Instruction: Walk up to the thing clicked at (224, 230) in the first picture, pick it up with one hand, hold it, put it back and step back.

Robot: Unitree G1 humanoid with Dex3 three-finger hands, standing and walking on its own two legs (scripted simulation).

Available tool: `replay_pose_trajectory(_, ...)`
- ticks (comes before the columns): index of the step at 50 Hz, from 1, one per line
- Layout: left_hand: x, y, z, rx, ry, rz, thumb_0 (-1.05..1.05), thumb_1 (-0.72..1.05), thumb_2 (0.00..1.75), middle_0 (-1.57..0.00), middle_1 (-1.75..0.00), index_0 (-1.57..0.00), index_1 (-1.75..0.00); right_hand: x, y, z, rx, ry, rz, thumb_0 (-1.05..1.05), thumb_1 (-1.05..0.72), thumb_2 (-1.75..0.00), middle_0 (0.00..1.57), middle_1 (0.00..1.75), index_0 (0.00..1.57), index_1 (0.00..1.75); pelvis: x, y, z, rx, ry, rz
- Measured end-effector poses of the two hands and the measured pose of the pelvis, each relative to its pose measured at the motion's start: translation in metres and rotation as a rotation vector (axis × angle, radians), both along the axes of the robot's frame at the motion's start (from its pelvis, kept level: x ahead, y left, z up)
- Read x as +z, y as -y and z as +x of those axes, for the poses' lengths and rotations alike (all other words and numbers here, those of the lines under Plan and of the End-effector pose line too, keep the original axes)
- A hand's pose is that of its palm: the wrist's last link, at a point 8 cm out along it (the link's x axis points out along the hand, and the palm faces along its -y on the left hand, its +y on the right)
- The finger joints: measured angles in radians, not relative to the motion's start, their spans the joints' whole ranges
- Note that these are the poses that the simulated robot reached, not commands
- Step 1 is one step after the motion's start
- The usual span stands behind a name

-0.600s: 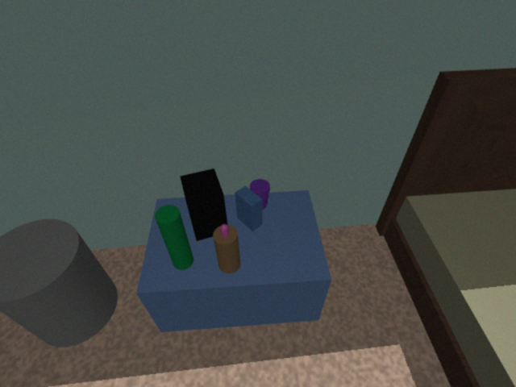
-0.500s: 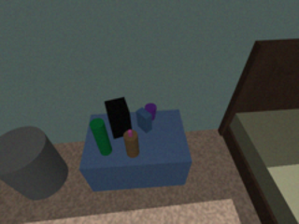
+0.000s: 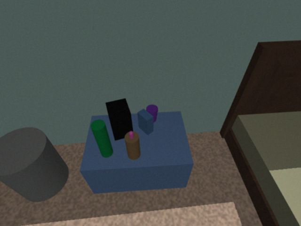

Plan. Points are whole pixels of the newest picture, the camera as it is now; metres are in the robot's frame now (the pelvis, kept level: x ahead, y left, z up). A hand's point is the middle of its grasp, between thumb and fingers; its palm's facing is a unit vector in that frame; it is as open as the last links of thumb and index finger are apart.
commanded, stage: stand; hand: right
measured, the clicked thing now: (132, 143) +0.62 +0.13 -0.35
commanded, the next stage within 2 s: walk up in 0.52 s
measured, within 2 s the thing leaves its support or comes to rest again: neither
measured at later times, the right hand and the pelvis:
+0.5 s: hand out of the picture +0.07 -0.25 -0.16, palm faces -0.04 +0.94 -0.33, open 7.4 cm; pelvis +0.00 +0.00 +0.00, yaw +0 degrees
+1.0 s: hand out of the picture +0.13 -0.12 -0.17, palm faces -0.13 +0.94 -0.32, open 7.4 cm; pelvis +0.04 +0.13 -0.03, yaw +7 degrees
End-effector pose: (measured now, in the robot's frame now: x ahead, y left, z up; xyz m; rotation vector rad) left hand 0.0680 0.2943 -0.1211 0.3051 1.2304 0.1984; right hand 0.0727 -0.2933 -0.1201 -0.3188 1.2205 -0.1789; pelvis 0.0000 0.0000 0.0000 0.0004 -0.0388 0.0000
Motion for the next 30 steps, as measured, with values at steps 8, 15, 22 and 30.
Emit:
replay_pose_trajectory(8,0.0,-0.002,-0.002,0.0,-0.007,0.004,0.01,0.9,0.9,-0.2,-0.3,-0.2,-0.3,0.0,0.0,-0.001,0.001,-0.003,-0.002,0.0,-0.9,-0.9,0.21,0.3,0.2,0.3,0.0,0.0,0.001,-0.001,0.0,0.0)
replay_pose_trajectory(15,0.001,-0.003,-0.001,0.0,-0.002,0.007,0.01,0.9,0.9,-0.2,-0.3,-0.2,-0.3,0.0,0.0,-0.001,0.002,-0.002,-0.002,0.0,-0.9,-0.9,0.21,0.3,0.2,0.3,0.0,-0.001,0.001,-0.001,0.001,0.001)
replay_pose_trajectory(22,0.001,-0.003,-0.001,-0.005,-0.003,0.008,0.01,0.9,0.9,-0.2,-0.3,-0.2,-0.3,0.0,0.0,-0.002,0.0,-0.008,0.0,0.0,-0.9,-0.9,0.21,0.3,0.2,0.3,0.0,-0.001,0.0,-0.001,-0.003,0.0)
replay_pose_trajectory(30,0.006,-0.017,-0.009,0.027,0.043,0.05,0.01,0.9,0.9,-0.2,-0.3,-0.2,-0.3,-0.003,0.005,0.0,0.038,-0.041,-0.007,0.0,-0.9,-0.9,0.21,0.3,0.2,0.3,-0.004,-0.009,0.0,0.017,-0.008,-0.015)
